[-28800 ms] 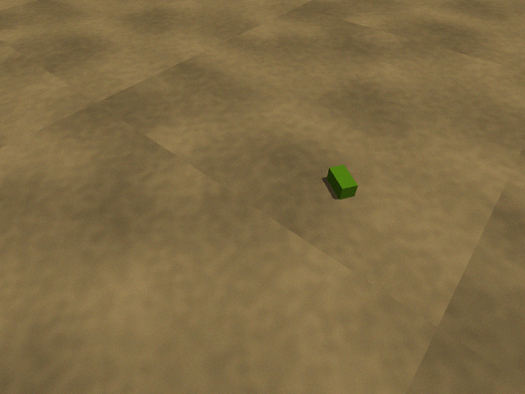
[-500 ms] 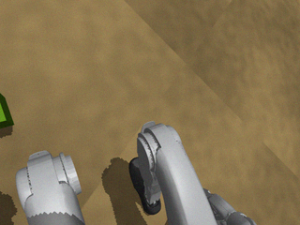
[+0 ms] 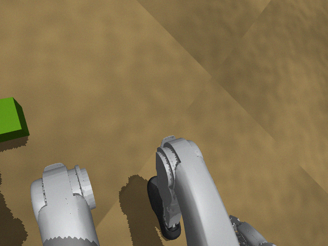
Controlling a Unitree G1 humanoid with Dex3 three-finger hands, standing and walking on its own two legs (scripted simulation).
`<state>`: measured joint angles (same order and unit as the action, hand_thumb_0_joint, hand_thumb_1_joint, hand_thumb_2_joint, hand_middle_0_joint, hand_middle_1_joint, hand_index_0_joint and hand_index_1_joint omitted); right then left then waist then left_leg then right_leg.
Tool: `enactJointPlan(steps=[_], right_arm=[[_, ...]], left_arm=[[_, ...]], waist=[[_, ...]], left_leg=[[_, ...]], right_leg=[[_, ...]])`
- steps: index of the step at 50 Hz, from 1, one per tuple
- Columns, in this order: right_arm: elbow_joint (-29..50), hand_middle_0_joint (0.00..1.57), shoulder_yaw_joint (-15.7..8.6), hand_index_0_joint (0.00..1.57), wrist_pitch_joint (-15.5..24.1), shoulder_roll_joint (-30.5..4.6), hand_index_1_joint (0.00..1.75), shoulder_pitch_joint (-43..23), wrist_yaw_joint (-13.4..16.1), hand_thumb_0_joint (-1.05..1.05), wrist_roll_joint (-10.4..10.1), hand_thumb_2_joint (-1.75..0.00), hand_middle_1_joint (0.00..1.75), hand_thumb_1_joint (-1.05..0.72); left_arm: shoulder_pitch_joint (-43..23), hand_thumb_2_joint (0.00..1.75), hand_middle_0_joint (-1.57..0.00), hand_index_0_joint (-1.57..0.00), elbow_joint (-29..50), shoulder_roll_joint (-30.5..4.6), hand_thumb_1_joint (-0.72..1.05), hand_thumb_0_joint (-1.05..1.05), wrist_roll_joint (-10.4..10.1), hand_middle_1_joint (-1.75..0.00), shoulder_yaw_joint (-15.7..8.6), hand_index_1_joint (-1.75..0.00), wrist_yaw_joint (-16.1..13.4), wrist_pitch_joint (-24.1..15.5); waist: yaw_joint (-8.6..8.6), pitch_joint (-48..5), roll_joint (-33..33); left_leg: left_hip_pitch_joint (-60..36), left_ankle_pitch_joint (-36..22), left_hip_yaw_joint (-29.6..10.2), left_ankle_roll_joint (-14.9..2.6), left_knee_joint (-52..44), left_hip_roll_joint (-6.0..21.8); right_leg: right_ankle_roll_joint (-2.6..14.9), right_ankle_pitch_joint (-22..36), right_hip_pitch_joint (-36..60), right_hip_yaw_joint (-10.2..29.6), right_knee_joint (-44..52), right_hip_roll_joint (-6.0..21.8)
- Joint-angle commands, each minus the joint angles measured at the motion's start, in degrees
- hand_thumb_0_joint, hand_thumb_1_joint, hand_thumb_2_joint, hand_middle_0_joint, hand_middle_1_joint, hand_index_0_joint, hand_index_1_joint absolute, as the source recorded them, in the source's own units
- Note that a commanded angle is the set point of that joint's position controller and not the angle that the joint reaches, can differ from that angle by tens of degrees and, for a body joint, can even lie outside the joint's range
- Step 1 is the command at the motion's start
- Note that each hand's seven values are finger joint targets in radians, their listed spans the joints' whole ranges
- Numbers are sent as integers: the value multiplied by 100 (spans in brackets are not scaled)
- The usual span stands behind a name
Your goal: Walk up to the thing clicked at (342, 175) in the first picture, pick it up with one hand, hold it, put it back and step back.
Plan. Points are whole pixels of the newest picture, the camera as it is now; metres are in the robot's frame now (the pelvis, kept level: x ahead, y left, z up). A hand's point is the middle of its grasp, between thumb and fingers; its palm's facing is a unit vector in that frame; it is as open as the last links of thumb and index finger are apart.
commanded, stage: withdraw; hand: left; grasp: from above
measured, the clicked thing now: out of the picture +0.44 +0.34 -0.26
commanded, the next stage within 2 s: home in 0.66 s
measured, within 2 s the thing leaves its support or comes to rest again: neither
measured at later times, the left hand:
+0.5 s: hand out of the picture +0.41 +0.35 -0.03, palm faces -0.50 -0.12 -0.86, open 14.0 cm
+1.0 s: hand out of the picture +0.43 +0.35 -0.12, palm faces -0.32 -0.11 -0.94, open 13.1 cm
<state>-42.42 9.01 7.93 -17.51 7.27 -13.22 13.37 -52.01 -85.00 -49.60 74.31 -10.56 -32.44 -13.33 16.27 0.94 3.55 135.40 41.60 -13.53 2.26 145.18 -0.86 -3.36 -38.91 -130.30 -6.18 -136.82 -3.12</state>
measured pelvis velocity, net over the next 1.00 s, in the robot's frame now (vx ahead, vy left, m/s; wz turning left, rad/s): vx -0.01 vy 0.00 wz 0.07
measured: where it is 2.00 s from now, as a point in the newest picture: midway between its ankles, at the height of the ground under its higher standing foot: (128, 237)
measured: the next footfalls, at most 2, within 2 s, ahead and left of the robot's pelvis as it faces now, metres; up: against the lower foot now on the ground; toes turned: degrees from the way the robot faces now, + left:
none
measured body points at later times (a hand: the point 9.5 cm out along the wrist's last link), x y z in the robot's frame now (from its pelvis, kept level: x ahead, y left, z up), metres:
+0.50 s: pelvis -0.02 -0.01 +0.09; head +0.19 +0.08 +0.48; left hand +0.43 +0.35 +0.01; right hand +0.10 -0.28 -0.02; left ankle +0.06 +0.13 -0.27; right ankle +0.11 -0.13 -0.27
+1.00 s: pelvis -0.01 +0.00 +0.03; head +0.22 +0.09 +0.41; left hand +0.44 +0.35 -0.06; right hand +0.05 -0.25 -0.08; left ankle +0.06 +0.13 -0.27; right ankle +0.11 -0.13 -0.27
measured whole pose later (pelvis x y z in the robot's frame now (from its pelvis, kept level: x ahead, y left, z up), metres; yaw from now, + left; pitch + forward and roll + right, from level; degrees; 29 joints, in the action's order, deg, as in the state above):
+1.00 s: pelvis -0.01 +0.00 +0.03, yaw +4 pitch +35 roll -9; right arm -42.6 4.2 2.7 -12.8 11.3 -8.0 8.1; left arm -52.0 -76.5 -43.5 69.7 -8.0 -23.8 -10.3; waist 13.5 -4.1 -0.5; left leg 134.1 37.9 -8.3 0.7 137.0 -1.1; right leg -3.4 -37.6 -129.3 -2.3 -131.6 -1.4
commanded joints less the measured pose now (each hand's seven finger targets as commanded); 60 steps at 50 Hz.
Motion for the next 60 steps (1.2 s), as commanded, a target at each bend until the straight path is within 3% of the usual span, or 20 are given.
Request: enactJointPlan(steps=[1,4,6,9,13,17,23,29,35,36,37,38,41,42,44,47,49,52,58,60], right_arm=[[78,20,-817,20,-105,-1567,30,913,4,0,-268,-90,30,-90],[63,20,-1073,20,-287,-1512,30,1144,80,0,-535,-91,30,-91],[93,20,-1202,20,-424,-1414,30,1289,135,0,-663,-91,30,-91],[142,20,-1268,20,-584,-1310,30,1392,270,0,-814,-91,30,-91],[370,20,-1193,20,-776,-1257,30,1355,521,0,-938,-91,30,-91],[549,20,-1043,20,-871,-1140,30,1192,713,0,-966,-90,30,-90],[532,20,-844,20,-872,-1121,30,1102,825,0,-895,-90,30,-91],[420,20,-704,20,-841,-1256,30,1123,765,0,-660,-90,30,-90],[305,20,-645,20,-678,-1404,30,1103,731,0,-418,-89,30,-88],[302,20,-629,20,-648,-1387,30,1124,725,0,-373,-89,30,-90],[255,20,-645,20,-621,-1396,30,1183,719,0,-337,-89,30,-88],[234,20,-669,20,-590,-1446,30,1189,717,0,-330,-89,30,-89],[252,20,-790,20,-480,-1387,30,1224,676,0,-321,-89,30,-88],[245,20,-838,20,-461,-1382,30,1248,658,0,-335,-89,30,-90],[264,20,-923,20,-446,-1337,30,1285,617,0,-420,-89,30,-88],[200,20,-1051,20,-441,-1297,30,1500,575,0,-532,-90,30,-89],[188,20,-1168,20,-447,-1258,30,1620,564,0,-647,-90,30,-89],[285,20,-1296,20,-519,-1164,30,1656,539,0,-855,-90,30,-89],[721,20,-1382,20,-686,-1013,30,1199,673,0,-1233,-90,30,-90],[813,20,-1374,20,-711,-967,30,1023,730,0,-1280,-90,30,-90]], left_arm=[[-1493,99,-7,-7,1675,-1483,-53,0,-356,-101,-102,-101,74,449],[-1780,101,-7,-7,2190,-1292,-55,0,-549,-101,121,-101,653,650],[-1875,102,-7,-7,2543,-893,-55,0,-717,-102,419,-102,1103,741],[-1663,102,-7,-7,2363,-429,-55,0,-934,-101,761,-102,1749,772],[-1328,100,-9,-9,2188,-324,-52,0,-1085,-99,938,-100,2435,680],[-1314,100,-10,-9,2197,-543,-52,0,-1186,-100,861,-100,2703,406],[-1654,100,-10,-9,1734,-735,-52,0,-839,-98,799,-99,2347,-193],[-2269,99,-9,-9,1075,-746,-52,0,-371,-100,850,-100,1576,-508],[-2702,93,-16,-17,565,-1430,-44,0,76,-93,403,-93,816,-583],[-2721,96,-10,-11,575,-1427,-48,0,111,-101,390,-100,722,-571],[-2771,90,-18,-19,675,-1482,-40,0,134,-93,327,-92,629,-554],[-2815,94,-11,-13,838,-1691,-46,0,133,-99,137,-97,522,-506],[-2504,90,-19,-21,1176,-1589,-37,0,64,-90,47,-88,358,-248],[-2425,93,-12,-14,1430,-1598,-45,0,-16,-97,-30,-95,337,-172],[-2177,87,-24,-21,1671,-1521,-29,0,-168,-81,-38,-79,375,48],[-1989,82,-22,-20,1920,-1227,-16,0,-550,-57,11,-59,573,354],[-1670,80,-21,-19,2166,-1053,-2,0,-899,-51,18,-52,816,531],[-921,82,-20,-19,2679,-681,21,0,-1497,-43,83,-44,1285,765],[691,80,-18,-18,4424,271,69,0,-2996,-28,308,-28,2437,1200],[1314,88,-20,-20,4905,417,84,0,-3420,-29,280,-29,2718,1316]], waist=[[-437,-4576,-3258],[-430,-4827,-2910],[-364,-4863,-2670],[-268,-4435,-1907],[-302,-3728,-1170],[-441,-3568,-849],[-476,-3579,-1354],[-178,-3649,-1617],[-166,-3861,-2247],[-105,-3864,-2369],[-83,-4010,-2459],[-202,-4252,-2571],[-289,-4673,-2929],[-349,-4896,-3085],[-487,-5223,-3147],[-472,-5221,-2880],[-623,-5453,-2629],[-797,-5483,-2213],[-886,-4753,-1483],[-1021,-4460,-1302]], left_leg=[[-3468,-1591,990,-232,-2018,80],[-3617,-1326,1006,-298,-2319,73],[-3676,-1169,1024,-323,-2528,61],[-3435,-1045,1005,-384,-2717,27],[-3072,-945,1043,-444,-2902,-9],[-3009,-921,1119,-459,-3032,-30],[-3179,-857,1142,-409,-3067,-16],[-3254,-777,1079,-370,-2789,-42],[-3519,-613,988,-285,-2591,-45],[-3533,-614,1023,-274,-2547,-46],[-3558,-684,1026,-269,-2476,-33],[-3667,-741,1026,-274,-2487,-43],[-3954,-914,1080,-249,-2441,-29],[-4002,-1010,1091,-237,-2484,-25],[-4122,-1164,1134,-247,-2552,-16],[-4036,-1239,1142,-290,-2678,-10],[-4226,-1440,1152,-322,-2757,0],[-4207,-1505,1158,-366,-3083,-14],[-4297,-1182,942,-408,-3889,41],[-4457,-1318,916,-394,-4074,80]], right_leg=[[554,1655,1951,-477,1296,-87],[560,1415,2142,-334,1678,-70],[565,1260,2357,-241,1957,-59],[552,1146,2524,-176,2256,-37],[563,939,2742,-70,2685,30],[538,802,2973,37,2850,67],[563,799,2605,22,2633,58],[562,711,2148,-130,2315,37],[564,552,1700,-305,1883,61],[568,538,1733,-296,1862,55],[569,601,1771,-298,1816,48],[554,703,1705,-345,1744,73],[588,870,1641,-317,1625,92],[588,956,1717,-333,1592,98],[618,1083,1874,-287,1674,66],[601,1203,2059,-247,1860,84],[578,1358,2364,-191,2034,85],[550,1395,2936,-119,2408,65],[507,1247,3434,-11,3134,78],[514,1313,3586,45,3308,92]])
